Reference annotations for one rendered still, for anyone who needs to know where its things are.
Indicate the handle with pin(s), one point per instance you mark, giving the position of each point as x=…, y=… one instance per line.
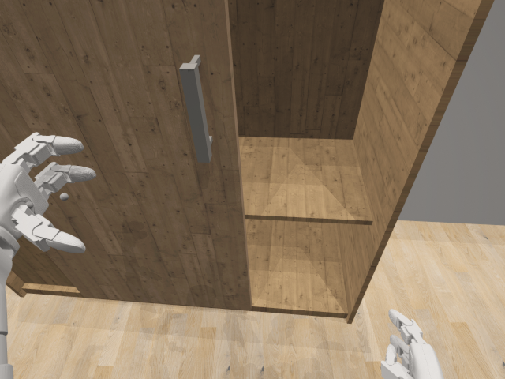
x=190, y=79

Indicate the wardrobe door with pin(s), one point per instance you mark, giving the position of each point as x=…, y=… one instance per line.
x=157, y=225
x=32, y=265

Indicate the left robot forearm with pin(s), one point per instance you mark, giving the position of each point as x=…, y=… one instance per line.
x=8, y=249

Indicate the robot left hand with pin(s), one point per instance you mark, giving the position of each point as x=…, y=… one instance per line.
x=17, y=188

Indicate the robot right hand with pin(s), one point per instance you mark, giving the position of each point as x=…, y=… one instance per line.
x=419, y=360

